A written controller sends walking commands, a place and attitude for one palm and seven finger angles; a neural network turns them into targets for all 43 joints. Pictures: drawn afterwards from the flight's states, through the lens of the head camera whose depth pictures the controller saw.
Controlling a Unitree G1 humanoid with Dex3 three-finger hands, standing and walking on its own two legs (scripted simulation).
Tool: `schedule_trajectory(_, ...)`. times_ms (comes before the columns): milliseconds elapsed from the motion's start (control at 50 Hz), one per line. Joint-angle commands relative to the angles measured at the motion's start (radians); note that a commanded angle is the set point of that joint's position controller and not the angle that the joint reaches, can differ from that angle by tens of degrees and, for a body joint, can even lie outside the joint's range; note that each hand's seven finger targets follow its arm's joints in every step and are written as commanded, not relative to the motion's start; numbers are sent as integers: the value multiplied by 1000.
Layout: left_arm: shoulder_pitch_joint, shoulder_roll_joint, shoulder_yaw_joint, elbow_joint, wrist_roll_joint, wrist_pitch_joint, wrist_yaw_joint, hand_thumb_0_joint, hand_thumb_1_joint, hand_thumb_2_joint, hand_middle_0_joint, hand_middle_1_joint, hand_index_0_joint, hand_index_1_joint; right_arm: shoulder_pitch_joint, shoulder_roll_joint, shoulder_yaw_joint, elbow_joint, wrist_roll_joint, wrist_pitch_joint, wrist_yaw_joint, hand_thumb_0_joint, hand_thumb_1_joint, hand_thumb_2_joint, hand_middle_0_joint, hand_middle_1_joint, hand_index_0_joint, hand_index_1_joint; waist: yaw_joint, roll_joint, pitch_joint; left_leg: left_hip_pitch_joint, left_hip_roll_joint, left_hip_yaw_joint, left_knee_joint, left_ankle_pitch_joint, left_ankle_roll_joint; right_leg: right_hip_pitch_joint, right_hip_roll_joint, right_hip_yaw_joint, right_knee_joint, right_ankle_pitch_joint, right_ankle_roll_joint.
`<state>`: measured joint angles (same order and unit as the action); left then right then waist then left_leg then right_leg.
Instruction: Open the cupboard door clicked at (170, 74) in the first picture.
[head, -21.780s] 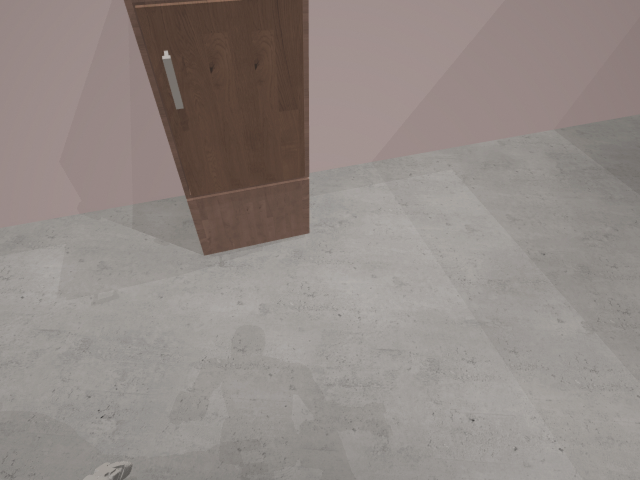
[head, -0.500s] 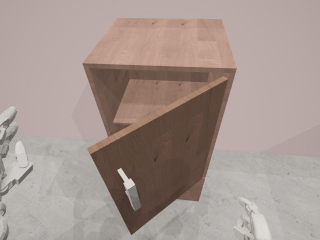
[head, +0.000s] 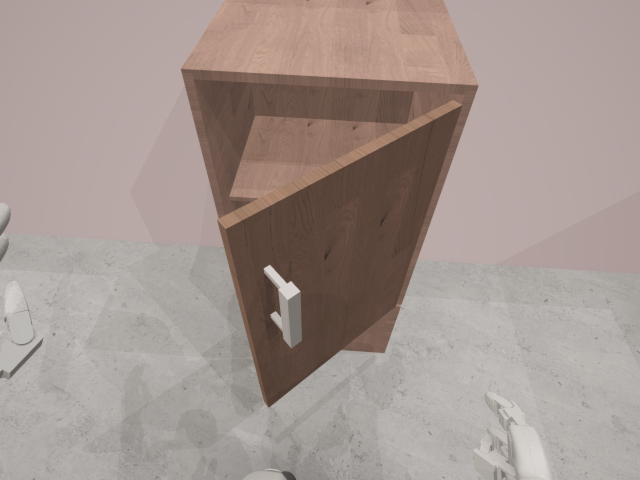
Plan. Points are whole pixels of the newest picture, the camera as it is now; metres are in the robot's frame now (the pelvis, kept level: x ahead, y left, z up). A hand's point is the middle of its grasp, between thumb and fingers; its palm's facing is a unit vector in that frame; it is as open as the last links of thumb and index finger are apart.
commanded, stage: step back with the hand held close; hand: left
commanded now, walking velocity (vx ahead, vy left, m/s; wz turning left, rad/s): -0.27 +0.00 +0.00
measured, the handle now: (282, 307) +0.34 +0.08 +0.00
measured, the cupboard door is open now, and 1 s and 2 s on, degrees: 43 43 43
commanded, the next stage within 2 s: stop stepping back and stand still in 0.24 s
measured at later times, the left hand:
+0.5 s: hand out of the picture +0.07 +0.28 +0.18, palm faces +0.52 -0.79 -0.32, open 7.4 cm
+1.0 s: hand out of the picture +0.03 +0.23 +0.15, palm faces +0.43 -0.84 -0.33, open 7.4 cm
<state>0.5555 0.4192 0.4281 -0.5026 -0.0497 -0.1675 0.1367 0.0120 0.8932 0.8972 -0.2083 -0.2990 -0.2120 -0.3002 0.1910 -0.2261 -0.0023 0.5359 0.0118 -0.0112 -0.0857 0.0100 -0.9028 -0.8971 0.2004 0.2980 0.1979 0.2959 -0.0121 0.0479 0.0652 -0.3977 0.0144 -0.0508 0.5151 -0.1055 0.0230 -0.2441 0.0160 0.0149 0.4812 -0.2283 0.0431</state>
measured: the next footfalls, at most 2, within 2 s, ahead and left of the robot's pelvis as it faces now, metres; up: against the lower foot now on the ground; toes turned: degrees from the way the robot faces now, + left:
left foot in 0.28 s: +0.05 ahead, +0.10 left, +0.00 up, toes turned +5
right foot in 0.64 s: -0.18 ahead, -0.10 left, +0.00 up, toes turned -1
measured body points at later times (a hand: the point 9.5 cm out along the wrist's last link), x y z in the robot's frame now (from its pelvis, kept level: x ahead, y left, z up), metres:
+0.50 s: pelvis -0.13 +0.01 +0.00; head -0.11 +0.05 +0.45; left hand +0.04 +0.32 +0.20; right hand +0.07 -0.19 -0.06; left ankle +0.00 +0.10 -0.73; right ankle -0.18 -0.13 -0.65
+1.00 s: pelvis -0.20 -0.01 -0.01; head -0.21 -0.01 +0.44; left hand +0.00 +0.28 +0.17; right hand -0.07 -0.28 -0.10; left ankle -0.13 +0.11 -0.73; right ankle -0.25 -0.09 -0.72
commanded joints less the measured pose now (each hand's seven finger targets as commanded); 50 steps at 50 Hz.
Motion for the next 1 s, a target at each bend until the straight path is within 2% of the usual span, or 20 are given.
schedule_trajectory(0,-40,181,163,-208,21,-82,27,0,900,900,-200,-300,-200,-300,-107,-147,-61,-158,-4,-82,-6,0,-900,-900,200,300,200,300,25,165,-120,-314,116,-144,-317,-628,66,271,83,-30,138,-103,-17)
schedule_trajectory(80,9,211,183,-293,3,-102,30,0,900,900,-200,-300,-200,-300,-88,-109,-62,-151,-12,-104,7,0,-900,-900,200,300,200,300,18,49,-171,-87,29,-29,-109,-452,15,31,16,52,-40,-206,-70)
schedule_trajectory(140,39,204,170,-259,-3,-97,48,0,900,900,-200,-300,-200,-300,-56,-91,-80,-80,-16,-79,18,0,-900,-900,200,300,200,300,-1,-219,-148,228,-55,63,464,-260,-60,-471,-264,376,-312,-446,-214)
schedule_trajectory(160,3,197,160,-249,5,-87,55,0,900,900,-200,-300,-200,-300,-57,-89,-79,-65,-20,-70,20,0,-900,-900,200,300,200,300,-4,-240,-125,235,-33,44,526,-284,-58,-514,-290,359,-310,-435,-221)
schedule_trajectory(220,-154,174,105,-252,6,-73,56,0,900,900,-200,-300,-200,-300,-54,-101,-52,-72,-18,-76,-5,0,-900,-900,200,300,200,300,-37,-114,-19,260,13,14,31,-287,-35,-491,-110,130,-85,-307,-76)
schedule_trajectory(260,-246,162,117,-271,16,-103,67,0,900,900,-200,-300,-200,-300,-83,-146,-46,-81,-20,-126,-18,0,-900,-900,200,300,200,300,-8,343,-37,-139,329,-383,-364,-465,104,-192,70,4,509,-279,-12)
schedule_trajectory(300,-274,195,145,-179,27,-119,75,0,900,900,-200,-300,-200,-300,-74,-96,-60,-31,-30,-159,-8,0,-900,-900,200,300,200,300,2,152,-117,-138,377,-360,-354,-505,133,-162,60,91,742,-262,-22)
schedule_trajectory(360,-223,124,85,-231,25,-89,50,0,900,900,-200,-300,-200,-300,-81,-113,-86,-56,-16,-164,31,0,-900,-900,200,300,200,300,6,50,-159,-37,302,-267,-292,-522,144,-194,55,46,773,-215,-9)
schedule_trajectory(480,-55,147,72,-428,-5,-45,55,0,900,900,-200,-300,-200,-300,-99,-76,-47,-71,-20,-168,61,0,-900,-900,200,300,200,300,11,290,-263,183,160,-114,-434,-546,-64,-59,113,-143,355,-344,-44)
schedule_trajectory(540,39,189,116,-368,-22,-27,59,0,900,900,-200,-300,-200,-300,-64,-59,-26,-63,-26,-152,51,0,-900,-900,200,300,200,300,10,307,-275,180,93,-18,-383,-410,-107,141,129,-190,-39,-340,-90)
schedule_trajectory(580,73,221,151,-319,-25,-18,46,0,900,900,-200,-300,-200,-300,-43,-44,-20,-61,-25,-121,46,0,-900,-900,200,300,200,300,7,92,-251,169,5,138,-100,-232,-98,155,-12,-77,-301,-126,-140)
schedule_trajectory(620,53,249,186,-297,-39,-29,42,0,900,900,-200,-300,-200,-300,-41,-61,-18,-41,-31,-69,41,0,-900,-900,200,300,200,300,-2,-133,-186,122,6,99,296,-180,-43,-32,-243,113,-338,56,-187)
schedule_trajectory(640,6,307,237,-294,-37,-36,45,0,900,900,-200,-300,-200,-300,-51,-83,-15,-47,-29,-68,43,0,-900,-900,200,300,200,300,2,-142,-204,-20,1,76,422,-185,-42,17,-311,193,-303,134,-224)
schedule_trajectory(680,-22,183,151,-132,-36,-28,29,0,900,900,-200,-300,-200,-300,-33,-114,-55,-55,8,-92,40,0,-900,-900,200,300,200,300,-10,-248,-91,-223,5,24,525,-164,-44,74,-271,246,-266,81,-199)
schedule_trajectory(720,-93,175,123,-46,-33,-30,30,0,900,900,-200,-300,-200,-300,-97,-103,-28,-53,4,-100,21,0,-900,-900,200,300,200,300,1,-173,50,-236,51,46,416,-171,-32,43,-271,215,-239,164,-195)
schedule_trajectory(820,-355,110,-33,29,11,-55,40,0,900,900,-200,-300,-200,-300,-67,-114,-27,-10,-12,-149,-15,0,-900,-900,200,300,200,300,-3,-123,37,151,-12,157,57,-170,29,-52,-182,71,-80,93,-118)
schedule_trajectory(840,-362,114,-34,-11,12,-56,41,0,900,900,-200,-300,-200,-300,-56,-131,-38,-21,-15,-155,-14,0,-900,-900,200,300,200,300,-7,-77,18,230,1,106,12,-178,52,-95,-154,61,9,110,-85)
schedule_trajectory(880,-344,147,13,-144,14,-76,47,0,900,900,-200,-300,-200,-300,-35,-155,-49,-42,-12,-162,-4,0,-900,-900,200,300,200,300,-15,123,-48,366,189,-229,-86,-136,172,-238,-43,-7,258,49,9)
schedule_trajectory(920,-233,197,89,-207,15,-106,51,0,900,900,-200,-300,-200,-300,-32,-103,-34,-28,-30,-177,13,0,-900,-900,200,300,200,300,0,171,-106,294,313,-476,-246,-205,246,-244,-9,48,452,-316,-8)
schedule_trajectory(980,-46,251,195,-343,3,-96,55,0,900,900,-200,-300,-200,-300,-81,-95,-36,-51,-24,-187,27,0,-900,-900,200,300,200,300,30,149,-122,-3,222,-190,-265,-363,134,81,-20,-5,209,-277,-53)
